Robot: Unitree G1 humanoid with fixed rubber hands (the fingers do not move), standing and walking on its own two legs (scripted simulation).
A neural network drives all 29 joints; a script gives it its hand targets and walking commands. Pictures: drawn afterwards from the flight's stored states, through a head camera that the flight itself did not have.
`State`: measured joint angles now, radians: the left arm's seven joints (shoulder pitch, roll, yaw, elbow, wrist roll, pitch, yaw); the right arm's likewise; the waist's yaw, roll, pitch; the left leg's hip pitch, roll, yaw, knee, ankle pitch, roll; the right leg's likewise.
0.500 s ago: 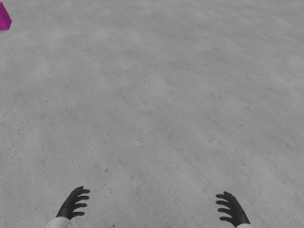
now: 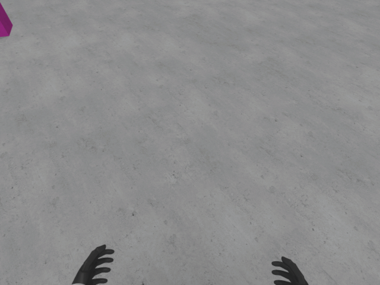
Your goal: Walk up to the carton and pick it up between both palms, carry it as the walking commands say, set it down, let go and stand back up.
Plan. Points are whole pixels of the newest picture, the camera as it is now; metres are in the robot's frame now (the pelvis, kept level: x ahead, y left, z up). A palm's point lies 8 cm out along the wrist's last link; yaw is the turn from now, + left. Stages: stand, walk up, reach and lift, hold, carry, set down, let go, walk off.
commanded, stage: stand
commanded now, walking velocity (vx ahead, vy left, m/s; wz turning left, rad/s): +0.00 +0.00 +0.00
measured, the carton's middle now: out of the picture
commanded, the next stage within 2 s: walk up in 2.00 s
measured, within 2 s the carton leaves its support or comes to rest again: neither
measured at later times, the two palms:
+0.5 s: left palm out of the picture +0.10 +0.23 -0.10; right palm out of the picture +0.10 -0.23 -0.10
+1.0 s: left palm out of the picture +0.07 +0.25 -0.10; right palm out of the picture +0.11 -0.22 -0.10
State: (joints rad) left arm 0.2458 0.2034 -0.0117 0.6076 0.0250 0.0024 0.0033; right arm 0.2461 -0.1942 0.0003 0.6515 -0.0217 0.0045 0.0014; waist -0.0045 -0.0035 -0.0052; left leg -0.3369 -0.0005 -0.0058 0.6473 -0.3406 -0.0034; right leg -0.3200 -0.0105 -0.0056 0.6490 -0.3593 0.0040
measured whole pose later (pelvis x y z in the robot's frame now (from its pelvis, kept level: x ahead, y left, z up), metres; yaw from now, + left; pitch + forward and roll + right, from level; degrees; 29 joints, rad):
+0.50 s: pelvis -0.01 +0.00 +0.00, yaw +0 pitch +1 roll +0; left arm 0.27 0.20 0.00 0.65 0.03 0.00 0.00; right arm 0.25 -0.21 -0.01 0.68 -0.02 0.01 0.00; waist 0.00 0.00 0.01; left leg -0.32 0.00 -0.01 0.62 -0.31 0.00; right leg -0.30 -0.01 -0.01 0.62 -0.33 0.01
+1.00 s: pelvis -0.01 +0.01 +0.01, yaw +0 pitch +2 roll +0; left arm 0.32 0.21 0.01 0.71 0.02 0.00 0.00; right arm 0.25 -0.19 -0.02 0.72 -0.02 0.00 0.00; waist 0.01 0.00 0.00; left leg -0.32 -0.01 -0.01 0.59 -0.30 0.01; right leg -0.29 -0.02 -0.01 0.58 -0.32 0.02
